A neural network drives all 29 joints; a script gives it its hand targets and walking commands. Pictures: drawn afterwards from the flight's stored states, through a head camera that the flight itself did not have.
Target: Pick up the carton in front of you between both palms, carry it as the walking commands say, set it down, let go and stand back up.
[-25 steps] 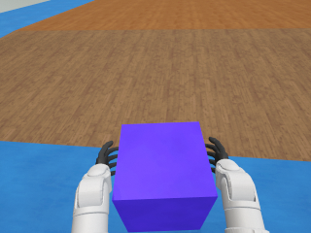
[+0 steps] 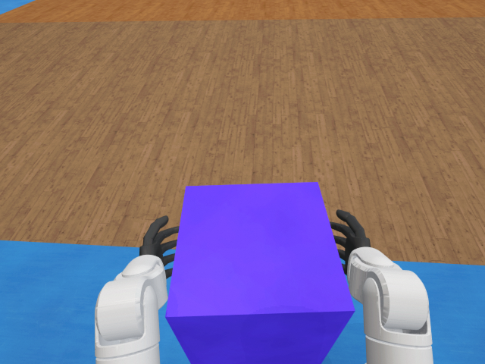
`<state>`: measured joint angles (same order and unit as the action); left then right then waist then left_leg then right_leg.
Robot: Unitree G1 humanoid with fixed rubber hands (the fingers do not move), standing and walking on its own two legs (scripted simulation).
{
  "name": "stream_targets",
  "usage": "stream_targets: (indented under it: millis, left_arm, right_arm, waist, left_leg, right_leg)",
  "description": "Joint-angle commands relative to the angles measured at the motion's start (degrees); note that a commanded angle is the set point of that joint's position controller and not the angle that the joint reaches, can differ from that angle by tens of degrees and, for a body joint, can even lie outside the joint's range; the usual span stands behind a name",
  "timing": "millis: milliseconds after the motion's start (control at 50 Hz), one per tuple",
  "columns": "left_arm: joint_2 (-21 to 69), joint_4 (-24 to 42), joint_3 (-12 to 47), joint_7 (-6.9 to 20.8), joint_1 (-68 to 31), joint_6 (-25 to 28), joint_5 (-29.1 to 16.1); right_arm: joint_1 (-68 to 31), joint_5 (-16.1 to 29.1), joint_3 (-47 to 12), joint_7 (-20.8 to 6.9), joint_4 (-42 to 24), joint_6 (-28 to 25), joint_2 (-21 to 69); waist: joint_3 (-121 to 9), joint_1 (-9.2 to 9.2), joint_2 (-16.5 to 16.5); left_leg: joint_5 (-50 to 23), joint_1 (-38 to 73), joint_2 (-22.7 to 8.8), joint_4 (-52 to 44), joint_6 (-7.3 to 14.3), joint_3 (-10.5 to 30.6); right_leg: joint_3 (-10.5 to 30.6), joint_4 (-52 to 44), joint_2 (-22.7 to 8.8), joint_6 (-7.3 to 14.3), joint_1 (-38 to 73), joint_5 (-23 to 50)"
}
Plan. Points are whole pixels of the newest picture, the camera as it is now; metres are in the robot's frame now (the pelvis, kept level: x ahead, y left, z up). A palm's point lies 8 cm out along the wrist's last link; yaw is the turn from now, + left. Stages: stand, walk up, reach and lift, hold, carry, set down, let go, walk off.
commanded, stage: carry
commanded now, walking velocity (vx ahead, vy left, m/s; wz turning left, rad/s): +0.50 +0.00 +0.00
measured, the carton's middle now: (254, 280) +0.28 -0.01 +0.02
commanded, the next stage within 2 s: none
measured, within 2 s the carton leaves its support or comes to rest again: neither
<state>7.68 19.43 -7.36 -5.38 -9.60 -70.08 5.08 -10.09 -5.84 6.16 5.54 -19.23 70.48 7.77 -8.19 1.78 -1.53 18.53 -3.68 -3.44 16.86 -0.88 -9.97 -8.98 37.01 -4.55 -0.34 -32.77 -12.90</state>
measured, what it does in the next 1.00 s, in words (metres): walks ahead: right foot, then left foot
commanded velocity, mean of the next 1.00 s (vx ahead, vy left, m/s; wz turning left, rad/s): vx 0.50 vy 0.00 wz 0.00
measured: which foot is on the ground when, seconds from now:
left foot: down 0.00-0.10, up 0.12-0.54, down 0.56-1.00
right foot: up 0.00-0.06, down 0.08-0.58, up 0.60-1.00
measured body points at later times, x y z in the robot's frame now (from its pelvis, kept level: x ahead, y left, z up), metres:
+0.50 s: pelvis +0.33 -0.02 -0.01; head +0.33 -0.03 +0.44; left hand +0.60 +0.14 +0.08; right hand +0.61 -0.16 +0.08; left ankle +0.47 +0.10 -0.72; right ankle +0.18 -0.11 -0.74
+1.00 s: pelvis +0.67 -0.01 -0.01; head +0.67 -0.01 +0.44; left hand +0.96 +0.14 +0.10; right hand +0.96 -0.16 +0.10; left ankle +0.51 +0.08 -0.74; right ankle +0.82 -0.12 -0.72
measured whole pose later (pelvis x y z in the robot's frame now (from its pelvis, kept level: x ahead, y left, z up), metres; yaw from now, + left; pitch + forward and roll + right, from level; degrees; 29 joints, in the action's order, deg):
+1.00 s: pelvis +0.67 -0.01 -0.01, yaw +0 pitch +3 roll +0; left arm 7.4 24.9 -6.9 -5.5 -11.8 -69.2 5.1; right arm -12.5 -4.9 6.9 5.1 -23.6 68.7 7.8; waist -4.3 0.5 -0.1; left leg 22.6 3.0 -2.5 16.7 -0.7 -12.5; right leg -10.8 32.9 -4.7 2.1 -33.1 -4.2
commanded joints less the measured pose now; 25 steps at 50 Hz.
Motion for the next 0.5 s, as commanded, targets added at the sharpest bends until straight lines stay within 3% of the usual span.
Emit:
stream_targets:
  millis: [0, 40, 60, 80, 100, 120, 160, 180, 200, 260, 360, 460, 480]
  left_arm:
    - [47.9, 0.2, 39.4, 13.5, -24.4, -1.1, -20.4]
    - [47.8, -0.3, 38.8, 13.5, -24.2, -1.1, -20.2]
    - [47.6, -0.8, 38.5, 13.5, -24.2, -1.1, -19.9]
    - [46.6, -1.4, 37.7, 13.5, -23.7, -1.1, -19.2]
    - [47.7, -2.0, 37.8, 13.6, -24.8, -0.9, -19.5]
    - [49.7, -0.5, 38.5, 13.7, -25.8, -0.7, -20.5]
    - [53.8, 2.2, 40.1, 14.1, -28.1, 0.2, -21.5]
    - [54.9, 3.2, 41.0, 14.4, -28.8, 0.7, -22.0]
    - [55.6, 3.6, 41.7, 14.6, -28.4, 1.2, -22.4]
    - [53.9, 4.4, 42.9, 15.4, -27.2, 1.6, -23.7]
    - [49.9, 4.2, 42.5, 16.1, -24.1, 1.3, -23.4]
    - [48.3, 3.1, 41.0, 15.7, -21.9, 0.3, -21.5]
    - [48.0, 3.2, 40.9, 15.6, -22.4, 0.1, -21.3]
  right_arm:
    - [-26.4, 23.5, -39.9, -14.6, -1.5, 0.8, 47.3]
    - [-27.3, 23.5, -39.8, -14.8, -1.7, 1.0, 46.9]
    - [-27.3, 23.5, -39.6, -14.9, -1.6, 1.2, 46.0]
    - [-28.8, 23.7, -39.8, -15.0, -2.2, 1.5, 46.0]
    - [-30.2, 24.1, -40.0, -15.1, -2.3, 1.8, 47.0]
    - [-30.6, 24.0, -40.2, -15.2, -2.0, 1.4, 48.6]
    - [-30.7, 23.9, -40.5, -15.4, -3.0, 0.3, 51.6]
    - [-29.8, 23.4, -40.8, -15.2, -3.5, -0.4, 52.4]
    - [-28.6, 22.7, -41.1, -14.9, -4.0, -1.0, 52.7]
    - [-24.9, 20.8, -41.5, -13.9, -2.8, -2.4, 53.3]
    - [-21.8, 19.1, -40.8, -13.0, -3.0, -2.3, 50.8]
    - [-22.2, 20.3, -40.7, -13.8, -3.6, -0.6, 49.2]
    - [-22.8, 20.7, -40.6, -14.1, -3.7, -0.4, 48.9]
  waist:
    - [-4.7, -0.98, -7.9]
    - [-8.2, -2.20, -5.1]
    - [-11.5, -3.07, -1.8]
    - [-14.2, -3.65, 11.9]
    - [-14.5, -3.48, 18.6]
    - [-13.9, -3.31, 13.9]
    - [-13.1, -2.90, 4.9]
    - [-12.6, -2.54, 4.0]
    - [-12.9, -2.58, 5.4]
    - [-11.7, -2.76, 7.4]
    - [-6.5, -2.94, 8.6]
    - [-1.3, -2.91, 10.4]
    - [-1.7, -2.64, 10.7]
  left_leg:
    - [-17.7, -1.1, -10.3, -2.0, 5.2, 3.6]
    - [-24.7, -6.9, -7.3, 11.3, 2.7, -2.1]
    - [-20.4, -12.9, -5.3, 22.2, 1.0, -3.3]
    - [-5.9, -23.8, -0.7, 39.6, -1.6, -3.1]
    - [8.5, -35.9, 3.1, 51.1, -1.4, 2.7]
    - [8.2, -38.3, -1.2, 56.9, 0.6, 8.1]
    - [1.9, -37.7, -5.1, 55.6, 2.2, 9.5]
    - [-1.5, -35.6, -6.1, 51.5, 2.3, 10.0]
    - [-3.2, -34.0, -5.6, 48.5, 2.3, 8.7]
    - [-5.7, -34.2, -3.8, 39.9, 1.6, 5.5]
    - [-12.2, -35.4, -1.7, 23.0, 1.1, 0.6]
    - [-17.0, -28.4, 0.0, 13.1, 2.7, -3.1]
    - [-16.6, -24.6, 0.7, 12.3, 3.2, -3.9]
  right_leg:
    - [-5.3, -7.4, 2.9, 0.3, 10.4, 7.6]
    - [-9.2, -9.6, 5.6, 1.4, 26.3, 5.0]
    - [-3.8, -9.8, 1.6, 2.1, 36.7, 1.6]
    - [23.9, -20.3, -14.7, 6.8, 42.5, -14.6]
    - [40.1, -26.6, -22.3, 12.5, 47.4, -13.3]
    - [36.7, -25.8, -22.2, 12.6, 45.2, -7.7]
    - [25.8, -24.3, -18.4, 10.1, 39.3, 0.4]
    - [20.7, -24.9, -16.6, 8.4, 36.3, 2.4]
    - [16.7, -25.2, -15.4, 7.3, 35.4, 4.4]
    - [10.5, -26.4, -13.0, 7.2, 36.3, 8.1]
    - [3.6, -25.9, -10.1, 7.2, 39.1, 18.6]
    - [-0.6, -24.3, -9.4, 5.8, 38.9, 25.1]
    - [-1.8, -21.5, -9.3, 5.3, 38.5, 29.1]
